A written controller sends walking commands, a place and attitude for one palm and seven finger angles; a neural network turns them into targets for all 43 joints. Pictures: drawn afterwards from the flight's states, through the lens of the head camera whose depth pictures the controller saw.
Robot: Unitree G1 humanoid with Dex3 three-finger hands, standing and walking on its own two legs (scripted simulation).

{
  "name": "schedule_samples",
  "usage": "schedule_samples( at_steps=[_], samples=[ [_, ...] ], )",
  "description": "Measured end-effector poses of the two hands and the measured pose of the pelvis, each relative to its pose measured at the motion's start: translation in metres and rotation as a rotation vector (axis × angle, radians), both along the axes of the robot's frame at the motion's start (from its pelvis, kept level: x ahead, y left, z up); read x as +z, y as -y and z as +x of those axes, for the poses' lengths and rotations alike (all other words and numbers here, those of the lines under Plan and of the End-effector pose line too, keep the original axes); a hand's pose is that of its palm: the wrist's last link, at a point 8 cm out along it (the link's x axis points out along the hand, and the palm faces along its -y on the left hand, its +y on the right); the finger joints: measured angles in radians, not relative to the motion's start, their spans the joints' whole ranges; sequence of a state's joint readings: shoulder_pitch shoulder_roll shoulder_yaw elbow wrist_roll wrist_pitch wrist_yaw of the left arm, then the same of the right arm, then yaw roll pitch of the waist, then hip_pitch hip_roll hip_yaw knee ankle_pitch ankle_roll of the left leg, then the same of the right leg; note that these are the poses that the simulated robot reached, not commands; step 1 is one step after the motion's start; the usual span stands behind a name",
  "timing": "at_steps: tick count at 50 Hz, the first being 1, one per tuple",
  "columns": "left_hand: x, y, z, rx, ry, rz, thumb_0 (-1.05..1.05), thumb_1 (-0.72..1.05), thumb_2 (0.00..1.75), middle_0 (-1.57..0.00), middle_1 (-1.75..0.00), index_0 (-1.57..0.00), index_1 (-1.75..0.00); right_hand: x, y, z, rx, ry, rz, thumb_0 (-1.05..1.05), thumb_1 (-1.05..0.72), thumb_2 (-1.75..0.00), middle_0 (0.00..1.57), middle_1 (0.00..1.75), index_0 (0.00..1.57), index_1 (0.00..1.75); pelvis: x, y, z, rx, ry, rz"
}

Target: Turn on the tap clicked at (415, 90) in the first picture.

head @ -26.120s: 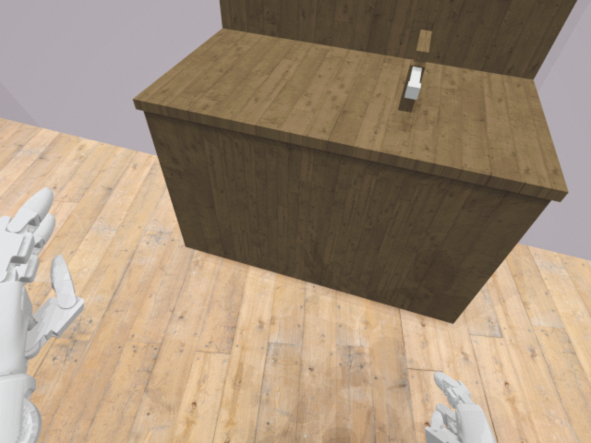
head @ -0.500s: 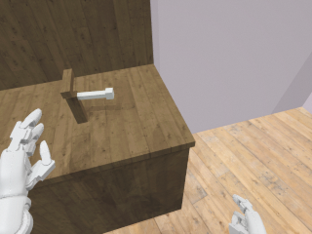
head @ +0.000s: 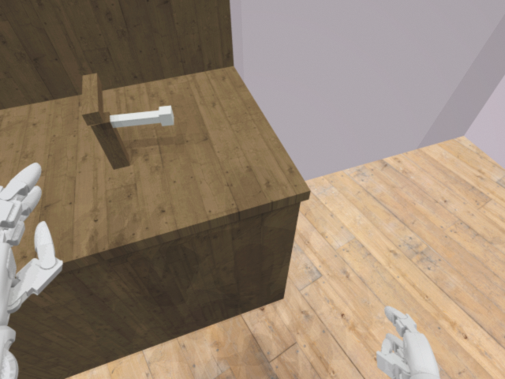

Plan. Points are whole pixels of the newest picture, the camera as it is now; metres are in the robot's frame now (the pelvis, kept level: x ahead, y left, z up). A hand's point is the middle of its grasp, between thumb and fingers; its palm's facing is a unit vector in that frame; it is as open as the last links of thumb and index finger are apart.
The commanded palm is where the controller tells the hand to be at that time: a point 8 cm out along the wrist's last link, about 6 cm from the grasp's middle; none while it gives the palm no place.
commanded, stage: step back with the hand held close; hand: left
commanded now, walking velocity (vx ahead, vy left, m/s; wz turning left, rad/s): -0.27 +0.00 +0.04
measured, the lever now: (166, 115) +0.57 +0.22 +0.09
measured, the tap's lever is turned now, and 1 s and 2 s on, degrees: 80 80 80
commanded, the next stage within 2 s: stop stepping back and stand still in 0.82 s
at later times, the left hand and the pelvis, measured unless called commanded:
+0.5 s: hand (12, 322) +0.15 +0.25 +0.16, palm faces +0.43 -0.80 -0.42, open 7.4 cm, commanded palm +0.09 +0.29 +0.18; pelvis -0.06 +0.01 -0.01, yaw +1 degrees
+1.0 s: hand out of the picture +0.03 +0.22 +0.16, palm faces +0.34 -0.83 -0.44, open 7.4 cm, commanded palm -0.02 +0.27 +0.18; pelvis -0.19 -0.01 +0.00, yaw -2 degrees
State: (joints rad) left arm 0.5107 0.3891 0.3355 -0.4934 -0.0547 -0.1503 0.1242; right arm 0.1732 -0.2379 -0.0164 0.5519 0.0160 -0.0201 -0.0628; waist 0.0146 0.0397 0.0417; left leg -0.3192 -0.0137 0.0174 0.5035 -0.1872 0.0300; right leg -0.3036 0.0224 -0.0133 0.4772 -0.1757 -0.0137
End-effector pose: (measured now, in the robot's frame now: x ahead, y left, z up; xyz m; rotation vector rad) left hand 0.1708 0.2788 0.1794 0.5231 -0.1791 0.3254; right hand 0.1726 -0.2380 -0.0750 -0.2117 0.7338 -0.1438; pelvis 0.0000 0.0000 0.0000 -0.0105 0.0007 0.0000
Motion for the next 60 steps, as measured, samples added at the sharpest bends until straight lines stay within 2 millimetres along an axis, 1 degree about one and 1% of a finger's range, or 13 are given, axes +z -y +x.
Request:
schedule_samples(
  at_steps=[7, 13, 20, 25, 30, 33, 37, 41, 46, 49, 53, 56, 60],
  samples=[
    [-0.007, -0.012, -0.027, 0.041, 0.016, -0.014, 0.01, 0.89, 0.90, -0.21, -0.30, -0.21, -0.30, -0.004, -0.015, -0.023, 0.018, 0.011, 0.008, 0.02, -0.91, -0.90, 0.21, 0.30, 0.20, 0.29, -0.004, -0.009, -0.021, 0.007, -0.004, -0.012],
    [-0.013, -0.018, -0.039, 0.038, 0.046, -0.035, 0.01, 0.89, 0.90, -0.21, -0.30, -0.21, -0.30, -0.008, -0.025, -0.044, 0.040, -0.008, -0.013, 0.02, -0.91, -0.90, 0.21, 0.30, 0.20, 0.29, -0.008, -0.016, -0.038, 0.016, 0.001, -0.021],
    [0.005, -0.020, -0.058, 0.060, 0.116, 0.037, 0.01, 0.89, 0.90, -0.21, -0.30, -0.21, -0.30, -0.012, -0.032, -0.058, 0.060, 0.000, 0.014, 0.02, -0.91, -0.90, 0.21, 0.30, 0.20, 0.30, -0.010, -0.010, -0.049, 0.041, -0.006, -0.015],
    [-0.003, -0.012, -0.067, 0.053, 0.082, -0.008, 0.01, 0.89, 0.90, -0.21, -0.30, -0.21, -0.30, -0.016, -0.028, -0.063, 0.066, -0.017, 0.032, 0.02, -0.91, -0.90, 0.21, 0.30, 0.20, 0.30, -0.008, -0.005, -0.065, 0.018, -0.018, -0.025],
    [-0.014, -0.003, -0.072, -0.021, 0.054, -0.078, 0.01, 0.89, 0.90, -0.21, -0.30, -0.21, -0.30, -0.004, -0.022, -0.076, 0.040, -0.028, -0.001, 0.02, -0.91, -0.90, 0.21, 0.30, 0.20, 0.30, -0.004, -0.008, -0.075, 0.028, -0.032, -0.001],
    [-0.014, -0.009, -0.079, -0.056, 0.061, -0.059, 0.01, 0.88, 0.90, -0.21, -0.30, -0.21, -0.30, 0.002, -0.020, -0.083, 0.028, -0.012, -0.045, 0.02, -0.91, -0.90, 0.21, 0.30, 0.20, 0.29, -0.007, -0.016, -0.086, 0.041, -0.051, -0.007],
    [-0.009, -0.024, -0.094, -0.043, 0.049, -0.008, 0.01, 0.88, 0.90, -0.21, -0.30, -0.22, -0.30, 0.009, -0.025, -0.098, 0.023, 0.005, -0.050, 0.02, -0.91, -0.90, 0.21, 0.30, 0.20, 0.29, -0.004, -0.018, -0.108, 0.009, -0.042, 0.016],
    [0.003, -0.021, -0.117, -0.025, 0.053, -0.001, 0.02, 0.89, 0.90, -0.21, -0.30, -0.21, -0.30, 0.011, -0.033, -0.121, 0.042, 0.033, -0.008, 0.02, -0.91, -0.90, 0.20, 0.30, 0.20, 0.29, 0.002, -0.016, -0.129, -0.014, -0.026, -0.002],
    [0.008, 0.000, -0.149, -0.023, 0.059, -0.013, 0.01, 0.89, 0.90, -0.21, -0.30, -0.21, -0.30, 0.001, -0.033, -0.156, 0.055, 0.036, 0.046, 0.01, -0.91, -0.90, 0.21, 0.30, 0.20, 0.29, 0.000, -0.005, -0.160, -0.026, -0.020, 0.001],
    [0.001, 0.013, -0.170, -0.022, 0.028, -0.014, 0.01, 0.89, 0.90, -0.21, -0.30, -0.21, -0.30, -0.009, -0.024, -0.178, 0.049, 0.025, 0.069, 0.01, -0.91, -0.90, 0.21, 0.30, 0.20, 0.30, -0.004, 0.005, -0.182, -0.034, -0.015, -0.008],
    [-0.005, 0.025, -0.197, -0.026, -0.030, -0.042, 0.01, 0.89, 0.90, -0.21, -0.30, -0.21, -0.30, -0.008, -0.005, -0.217, 0.002, -0.012, 0.063, 0.02, -0.91, -0.90, 0.21, 0.30, 0.20, 0.30, 0.003, 0.011, -0.206, -0.036, -0.015, 0.024],
    [-0.008, 0.024, -0.215, -0.019, -0.034, -0.051, 0.01, 0.88, 0.90, -0.21, -0.30, -0.21, -0.30, -0.002, 0.010, -0.246, -0.034, -0.019, 0.030, 0.02, -0.91, -0.90, 0.21, 0.30, 0.20, 0.30, 0.005, 0.014, -0.220, -0.024, -0.013, 0.044],
    [-0.009, 0.013, -0.235, 0.008, 0.032, -0.071, 0.01, 0.88, 0.90, -0.21, -0.30, -0.22, -0.30, 0.000, 0.029, -0.277, -0.063, -0.023, -0.046, 0.02, -0.91, -0.90, 0.21, 0.30, 0.20, 0.29, 0.000, 0.010, -0.236, 0.013, -0.013, 0.026]
  ],
)
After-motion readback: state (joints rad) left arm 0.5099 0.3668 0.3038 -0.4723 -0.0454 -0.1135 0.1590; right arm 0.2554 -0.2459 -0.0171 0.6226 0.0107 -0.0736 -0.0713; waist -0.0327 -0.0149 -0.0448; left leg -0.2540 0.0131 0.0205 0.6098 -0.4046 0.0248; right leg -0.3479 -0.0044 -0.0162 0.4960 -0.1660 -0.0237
